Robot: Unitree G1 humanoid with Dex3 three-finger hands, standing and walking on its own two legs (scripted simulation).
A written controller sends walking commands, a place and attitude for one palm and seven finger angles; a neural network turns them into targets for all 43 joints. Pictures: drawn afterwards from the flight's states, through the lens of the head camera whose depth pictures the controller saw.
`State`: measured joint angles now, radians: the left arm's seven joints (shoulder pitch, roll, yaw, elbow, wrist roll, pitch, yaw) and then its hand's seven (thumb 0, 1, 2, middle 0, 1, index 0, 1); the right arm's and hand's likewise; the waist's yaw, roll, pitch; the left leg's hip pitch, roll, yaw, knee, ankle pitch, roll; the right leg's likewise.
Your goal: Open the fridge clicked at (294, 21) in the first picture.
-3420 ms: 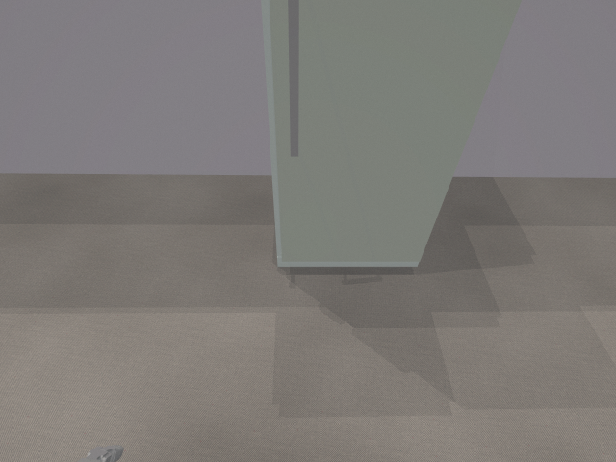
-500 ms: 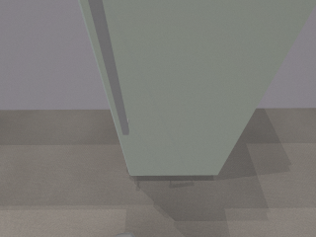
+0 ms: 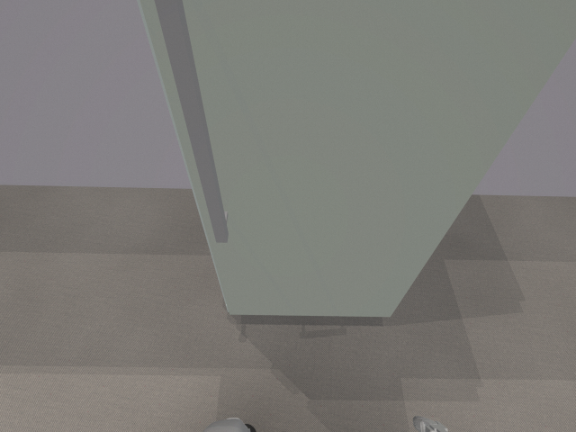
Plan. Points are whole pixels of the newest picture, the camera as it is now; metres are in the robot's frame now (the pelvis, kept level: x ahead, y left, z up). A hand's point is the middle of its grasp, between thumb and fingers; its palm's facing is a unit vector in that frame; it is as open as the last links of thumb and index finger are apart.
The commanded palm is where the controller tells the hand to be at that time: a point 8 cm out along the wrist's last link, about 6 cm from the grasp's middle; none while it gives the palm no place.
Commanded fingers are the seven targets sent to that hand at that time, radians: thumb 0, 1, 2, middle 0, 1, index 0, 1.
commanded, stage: come to a stop and stand still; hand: left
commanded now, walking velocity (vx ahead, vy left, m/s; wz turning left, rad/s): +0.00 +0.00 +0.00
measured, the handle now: (204, 139) +0.50 +0.17 +0.12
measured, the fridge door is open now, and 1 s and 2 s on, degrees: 0 0 0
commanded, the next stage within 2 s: look again from close up in 1.44 s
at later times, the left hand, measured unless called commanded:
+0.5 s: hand out of the picture -0.08 +0.16 -0.16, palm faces +0.09 -0.96 -0.27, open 7.4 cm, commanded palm none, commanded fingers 0.00 0.90 0.90 -0.20 -0.30 -0.20 -0.30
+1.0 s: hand out of the picture -0.18 +0.13 -0.17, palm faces +0.14 -0.97 -0.18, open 7.4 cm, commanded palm none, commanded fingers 0.00 0.90 0.90 -0.20 -0.30 -0.20 -0.30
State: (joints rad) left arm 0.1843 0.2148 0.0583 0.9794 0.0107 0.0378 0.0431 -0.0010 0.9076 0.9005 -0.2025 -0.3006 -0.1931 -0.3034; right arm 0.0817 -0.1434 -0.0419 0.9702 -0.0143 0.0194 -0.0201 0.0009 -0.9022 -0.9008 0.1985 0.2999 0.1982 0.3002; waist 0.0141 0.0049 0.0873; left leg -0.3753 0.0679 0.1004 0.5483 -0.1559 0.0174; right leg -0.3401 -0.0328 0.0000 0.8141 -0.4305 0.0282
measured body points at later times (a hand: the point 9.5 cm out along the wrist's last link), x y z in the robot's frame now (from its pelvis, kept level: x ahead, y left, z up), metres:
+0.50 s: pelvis -0.10 -0.03 +0.00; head -0.13 -0.05 +0.45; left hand -0.09 +0.21 -0.14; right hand -0.07 -0.28 -0.15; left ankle -0.05 +0.09 -0.68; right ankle -0.05 -0.13 -0.73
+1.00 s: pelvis -0.17 -0.04 +0.00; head -0.20 -0.04 +0.45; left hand -0.19 +0.18 -0.16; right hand -0.18 -0.25 -0.16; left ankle -0.16 +0.08 -0.73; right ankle -0.05 -0.12 -0.72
